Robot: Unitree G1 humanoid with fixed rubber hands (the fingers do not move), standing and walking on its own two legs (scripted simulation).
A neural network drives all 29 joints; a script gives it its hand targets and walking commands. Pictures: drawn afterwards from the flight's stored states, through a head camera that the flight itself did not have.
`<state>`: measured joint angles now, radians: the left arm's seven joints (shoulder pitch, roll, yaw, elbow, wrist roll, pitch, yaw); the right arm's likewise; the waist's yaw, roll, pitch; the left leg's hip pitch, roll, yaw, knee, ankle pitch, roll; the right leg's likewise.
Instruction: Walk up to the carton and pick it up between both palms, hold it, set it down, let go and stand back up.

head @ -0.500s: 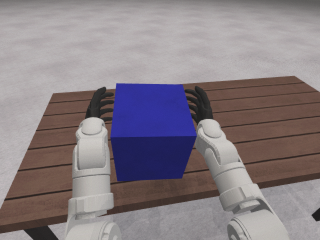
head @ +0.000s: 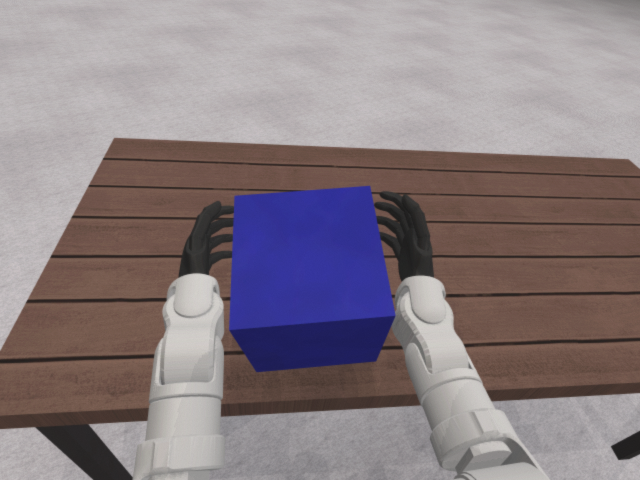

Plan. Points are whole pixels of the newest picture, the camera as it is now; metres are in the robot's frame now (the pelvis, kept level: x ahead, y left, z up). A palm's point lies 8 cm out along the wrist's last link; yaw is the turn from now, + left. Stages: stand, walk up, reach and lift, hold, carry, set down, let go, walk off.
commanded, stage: set down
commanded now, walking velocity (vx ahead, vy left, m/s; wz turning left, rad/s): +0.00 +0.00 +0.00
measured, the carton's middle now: (310, 284) +0.36 +0.02 +0.08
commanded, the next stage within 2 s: none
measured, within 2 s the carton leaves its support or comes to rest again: neither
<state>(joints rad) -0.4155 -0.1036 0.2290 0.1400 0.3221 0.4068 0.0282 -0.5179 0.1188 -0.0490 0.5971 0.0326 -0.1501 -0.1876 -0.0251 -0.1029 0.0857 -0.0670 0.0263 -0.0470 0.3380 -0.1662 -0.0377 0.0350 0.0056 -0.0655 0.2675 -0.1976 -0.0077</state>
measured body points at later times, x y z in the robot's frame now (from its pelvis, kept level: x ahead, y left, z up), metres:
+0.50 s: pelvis -0.01 +0.00 +0.00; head -0.01 +0.04 +0.45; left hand +0.36 +0.18 +0.09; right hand +0.38 -0.08 +0.12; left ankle +0.02 +0.14 -0.75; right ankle -0.03 -0.11 -0.75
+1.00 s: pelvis +0.00 +0.00 +0.00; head +0.04 +0.00 +0.45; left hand +0.39 +0.13 +0.04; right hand +0.40 -0.12 +0.06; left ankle +0.02 +0.14 -0.75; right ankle -0.03 -0.11 -0.75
